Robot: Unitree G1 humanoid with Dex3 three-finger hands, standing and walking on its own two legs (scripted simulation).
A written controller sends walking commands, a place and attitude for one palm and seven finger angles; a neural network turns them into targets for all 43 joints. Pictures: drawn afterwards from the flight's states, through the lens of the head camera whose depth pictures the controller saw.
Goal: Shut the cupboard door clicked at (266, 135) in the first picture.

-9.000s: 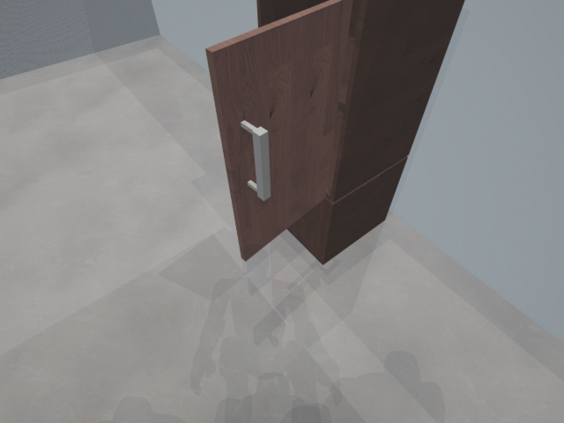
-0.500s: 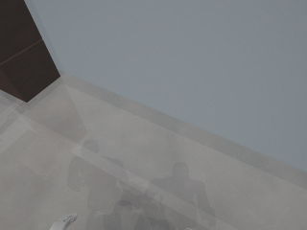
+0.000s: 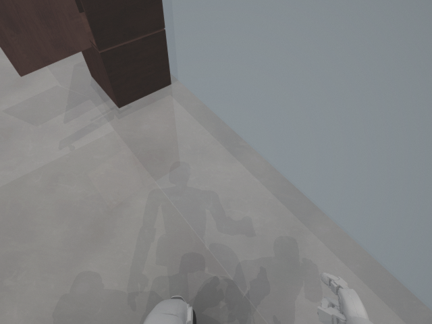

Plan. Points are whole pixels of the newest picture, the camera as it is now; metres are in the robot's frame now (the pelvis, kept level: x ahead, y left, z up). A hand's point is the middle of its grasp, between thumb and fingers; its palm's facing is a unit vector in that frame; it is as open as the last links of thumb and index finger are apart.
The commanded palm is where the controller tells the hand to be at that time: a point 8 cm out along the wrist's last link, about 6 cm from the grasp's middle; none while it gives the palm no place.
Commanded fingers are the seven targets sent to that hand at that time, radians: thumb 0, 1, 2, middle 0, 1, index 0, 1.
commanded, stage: walk to a spot facing it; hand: left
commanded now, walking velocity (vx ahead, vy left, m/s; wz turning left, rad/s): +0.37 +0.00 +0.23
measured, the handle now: out of the picture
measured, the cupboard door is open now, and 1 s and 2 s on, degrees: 97 97 97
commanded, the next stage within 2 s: turn to face it in 1.24 s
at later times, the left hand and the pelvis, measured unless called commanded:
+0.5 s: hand (169, 218) +0.34 +0.14 -0.13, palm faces +0.08 -0.98 -0.19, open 7.3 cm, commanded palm none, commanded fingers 0.00 0.90 0.90 -0.20 -0.30 -0.20 -0.30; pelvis +0.22 -0.05 +0.02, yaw +7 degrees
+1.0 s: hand (148, 212) +0.36 +0.20 -0.16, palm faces +0.31 -0.94 -0.14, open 7.3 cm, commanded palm none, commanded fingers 0.00 0.90 0.90 -0.20 -0.30 -0.20 -0.30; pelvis +0.44 +0.05 +0.02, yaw +14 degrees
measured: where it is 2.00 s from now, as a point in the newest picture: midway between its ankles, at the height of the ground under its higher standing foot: (207, 189)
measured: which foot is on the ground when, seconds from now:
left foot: down 0.00-0.40, up 0.42-0.82, down 0.84-1.00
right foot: up 0.00-0.38, down 0.40-0.84, up 0.86-1.00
